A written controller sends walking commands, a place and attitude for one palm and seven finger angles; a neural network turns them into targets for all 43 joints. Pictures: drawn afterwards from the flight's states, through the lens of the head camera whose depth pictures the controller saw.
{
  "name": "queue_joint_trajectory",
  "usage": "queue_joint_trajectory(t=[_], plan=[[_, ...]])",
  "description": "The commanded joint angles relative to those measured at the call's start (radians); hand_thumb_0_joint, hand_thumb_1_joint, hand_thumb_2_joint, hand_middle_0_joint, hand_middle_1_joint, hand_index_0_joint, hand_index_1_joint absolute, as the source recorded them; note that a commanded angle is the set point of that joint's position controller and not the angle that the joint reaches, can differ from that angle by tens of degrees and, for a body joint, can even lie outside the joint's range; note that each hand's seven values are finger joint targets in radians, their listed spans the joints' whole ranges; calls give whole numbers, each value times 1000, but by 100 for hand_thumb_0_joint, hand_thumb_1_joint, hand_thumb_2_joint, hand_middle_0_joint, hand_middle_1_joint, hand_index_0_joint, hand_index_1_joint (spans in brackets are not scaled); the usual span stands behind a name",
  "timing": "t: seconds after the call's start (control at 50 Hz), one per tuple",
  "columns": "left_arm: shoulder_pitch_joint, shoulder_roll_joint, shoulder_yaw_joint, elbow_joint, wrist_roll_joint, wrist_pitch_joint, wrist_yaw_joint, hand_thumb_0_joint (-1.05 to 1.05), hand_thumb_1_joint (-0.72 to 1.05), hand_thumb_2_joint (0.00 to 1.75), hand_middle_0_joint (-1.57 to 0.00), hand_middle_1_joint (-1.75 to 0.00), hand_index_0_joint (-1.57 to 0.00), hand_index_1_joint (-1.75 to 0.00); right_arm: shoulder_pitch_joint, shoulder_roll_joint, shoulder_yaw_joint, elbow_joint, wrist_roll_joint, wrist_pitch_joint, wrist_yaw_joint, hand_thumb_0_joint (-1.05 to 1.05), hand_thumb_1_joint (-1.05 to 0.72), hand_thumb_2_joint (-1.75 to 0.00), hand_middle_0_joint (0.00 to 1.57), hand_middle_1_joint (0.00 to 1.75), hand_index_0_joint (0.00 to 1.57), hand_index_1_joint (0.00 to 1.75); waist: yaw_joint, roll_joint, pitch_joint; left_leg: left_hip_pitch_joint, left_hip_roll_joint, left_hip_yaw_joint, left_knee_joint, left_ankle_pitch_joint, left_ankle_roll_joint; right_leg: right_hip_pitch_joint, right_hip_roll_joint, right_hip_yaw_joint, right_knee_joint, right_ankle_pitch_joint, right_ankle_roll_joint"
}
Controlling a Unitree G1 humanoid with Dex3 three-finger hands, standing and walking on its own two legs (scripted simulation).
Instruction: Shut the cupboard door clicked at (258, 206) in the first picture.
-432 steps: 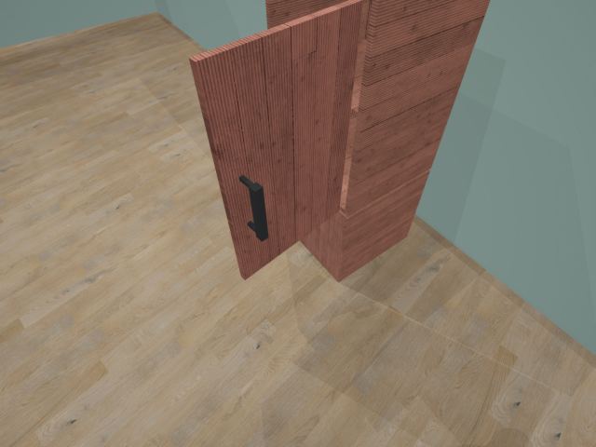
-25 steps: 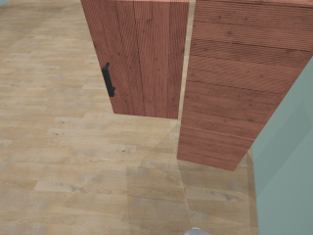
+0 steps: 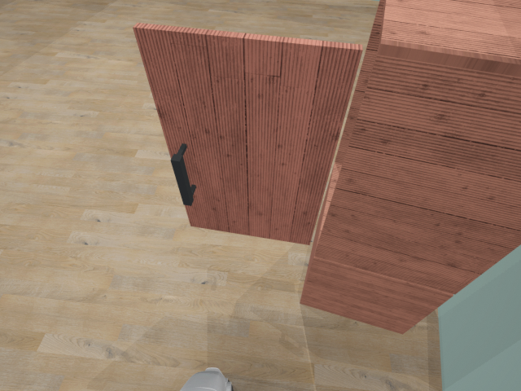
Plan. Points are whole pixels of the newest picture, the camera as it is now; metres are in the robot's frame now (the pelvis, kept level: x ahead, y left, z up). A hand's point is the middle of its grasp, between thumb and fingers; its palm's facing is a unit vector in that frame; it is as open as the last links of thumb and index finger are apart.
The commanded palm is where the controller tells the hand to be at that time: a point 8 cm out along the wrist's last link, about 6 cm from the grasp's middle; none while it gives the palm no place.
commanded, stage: come to a stop and stand still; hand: left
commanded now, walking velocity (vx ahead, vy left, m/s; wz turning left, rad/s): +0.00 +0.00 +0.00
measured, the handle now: (185, 175) +0.56 +0.24 -0.08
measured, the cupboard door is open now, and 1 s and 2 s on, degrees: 97 97 97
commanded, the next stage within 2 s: none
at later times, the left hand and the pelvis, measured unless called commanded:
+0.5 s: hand out of the picture +0.13 +0.24 -0.18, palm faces -0.06 -0.97 -0.23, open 7.4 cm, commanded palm none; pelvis +0.02 +0.03 +0.00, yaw -5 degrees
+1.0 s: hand out of the picture +0.03 +0.19 -0.19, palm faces -0.01 -0.98 -0.21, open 7.4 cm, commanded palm none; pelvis +0.02 +0.00 -0.01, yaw -3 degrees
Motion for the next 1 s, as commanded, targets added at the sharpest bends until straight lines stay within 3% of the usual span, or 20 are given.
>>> queue_joint_trajectory(t=[0.0, 0.04, 0.06, 0.08, 0.14, 0.3, 0.46, 0.52, 0.54, 0.58, 0.6, 0.62, 0.66, 0.78, 0.82, 0.86, 0.9, 0.92, 0.94, 0.98], plan=[[11, 164, 35, -28, -4, -3, 20, 0, 90, 90, -20, -30, -20, -30, 151, -80, -7, -12, -2, -43, -13, 0, -90, -90, 20, 30, 20, 30, -94, -82, -57, 350, -45, 33, -203, 117, 34, -136, -152, 56, 211, 483, -82], [89, 70, 4, -35, -23, 15, 31, 0, 90, 90, -20, -30, -20, -30, 279, -221, -29, 7, -5, -42, -46, 0, -90, -90, 20, 30, 20, 30, -108, 264, -233, 593, 319, -340, -219, 690, 183, -363, 27, 20, 605, -326, -3], [88, 70, 0, -37, -25, 32, 45, 0, 90, 90, -20, -30, -20, -30, 212, -197, -10, -12, -1, -27, -61, 0, -90, -90, 20, 30, 20, 30, -80, 190, -230, 483, 348, -312, -257, 762, 226, -308, 3, 125, 657, -356, -12], [76, 56, -4, -41, -18, 40, 50, 0, 90, 90, -20, -30, -20, -30, 134, -171, 1, -32, -1, -27, -66, 0, -90, -90, 20, 30, 20, 30, -58, 111, -132, 333, 327, -247, -277, 677, 229, -275, -8, 121, 654, -335, -10], [20, 108, 14, -35, -13, 89, 44, 0, 90, 90, -20, -30, -20, -30, 31, -146, 9, -48, 3, -4, -86, 0, -90, -90, 20, 30, 20, 30, -47, 185, -15, 177, 309, -231, -333, 558, 212, -307, -17, 156, 689, -261, 6], [-61, 145, 67, -150, 3, 139, 15, 0, 90, 90, -20, -30, -20, -30, 3, -183, -35, -73, -4, 11, -96, 0, -90, -90, 20, 30, 20, 30, -46, 110, -140, 269, 329, -200, -346, 276, 217, -485, 26, 199, 869, -112, 26], [-131, 125, 44, -197, 1, 122, -2, 0, 90, 90, -20, -30, -20, -30, 32, -216, -51, -70, -22, 21, -59, 0, -90, -90, 20, 30, 20, 30, -71, 237, -110, 177, 243, -193, -439, -203, 151, -284, 45, 74, 434, -160, -8], [-26, 130, 42, -145, -7, 108, 5, 0, 90, 90, -20, -30, -20, -30, 34, -217, -58, -59, -16, 32, -48, 0, -90, -90, 20, 30, 20, 30, -28, 202, -123, 110, 160, -143, -427, -326, 91, -75, 84, 7, 164, -42, -28], [-7, 148, 42, -132, -6, 97, 11, 0, 90, 90, -20, -30, -20, -30, 46, -166, -49, -52, -10, 32, -45, 0, -90, -90, 20, 30, 20, 30, -18, 137, -86, 52, 102, -110, -385, -333, 62, -9, 67, 33, 61, -22, -42], [-58, 270, 49, -150, 4, 76, 26, 0, 90, 90, -20, -30, -20, -30, 29, -60, -17, -82, 7, 39, -31, 0, -90, -90, 20, 30, 20, 30, -25, -240, -7, -15, -27, -5, -98, -261, -17, -185, -259, 438, -228, -398, -151], [-149, 283, 38, -186, 3, 72, 29, 0, 90, 90, -20, -30, -20, -30, 3, -99, -19, -96, 0, 41, -22, 0, -90, -90, 20, 30, 20, 30, -30, -176, 51, 29, -13, -57, 7, -262, 1, -328, -307, 454, -253, -395, -184], [-206, 286, 34, -197, 7, 72, 23, 0, 90, 90, -20, -30, -20, -30, 27, -79, -13, -100, -1, 33, -13, 0, -90, -90, 20, 30, 20, 30, -65, -99, 28, 69, -37, -45, 54, -218, 10, -326, -270, 389, -197, -230, -181], [-215, 237, 30, -171, -5, 42, 27, 0, 90, 90, -20, -30, -20, -30, 72, -89, -17, -51, -4, 39, -21, 0, -90, -90, 20, 30, 20, 30, -68, -203, 35, 38, -39, -54, 107, -155, -7, -225, -202, 308, -129, 108, -157], [-79, 250, 50, -103, -2, 40, 39, 0, 90, 90, -20, -30, -20, -30, 71, -88, -13, -57, 15, 20, -36, 0, -90, -90, 20, 30, 20, 30, -16, -159, -26, 64, -68, -19, -80, -184, -20, 22, -241, 273, 105, 745, -168], [-90, 231, 46, -93, -12, 48, 42, 0, 90, 90, -20, -30, -20, -30, 112, -75, -8, -40, 15, 12, -44, 0, -90, -90, 20, 30, 20, 30, -38, -167, -48, 235, -71, -22, -252, 23, -4, -63, -186, 234, 172, 678, -117], [-74, 166, 34, -100, -19, 60, 38, 0, 90, 90, -20, -30, -20, -30, 141, -135, -18, -30, 9, 3, -56, 0, -90, -90, 20, 30, 20, 30, -39, 31, -111, 412, 77, -162, -193, 412, 68, -219, -76, 157, 230, 321, -45], [-71, 117, 22, -94, -14, 77, 48, 0, 90, 90, -20, -30, -20, -30, 123, -155, -19, -26, 5, 13, -65, 0, -90, -90, 20, 30, 20, 30, -33, 108, -93, 341, 142, -197, -235, 380, 138, -198, -8, 110, 212, -43, -19], [-81, 115, 18, -84, -13, 87, 45, 0, 90, 90, -20, -30, -20, -30, 92, -141, -12, -27, 6, 12, -67, 0, -90, -90, 20, 30, 20, 30, -28, 152, -62, 309, 124, -215, -278, 312, 140, -198, -7, 104, 212, -42, -16], [-91, 302, -1, -157, 3, 49, 48, 0, 90, 90, -20, -30, -20, -30, 62, -239, -20, -121, 1, 5, -57, 0, -90, -90, 20, 30, 20, 30, -45, 240, 28, 283, 41, -185, -287, 223, 97, -194, 33, 105, 186, -95, -36], [-49, 186, 13, -145, 3, 40, 60, 0, 90, 90, -20, -30, -20, -30, 25, -123, -26, -160, 1, -8, -54, 0, -90, -90, 20, 30, 20, 30, -41, 90, -162, 272, 29, -163, -92, 257, 71, -163, -52, 191, 154, 179, -59]])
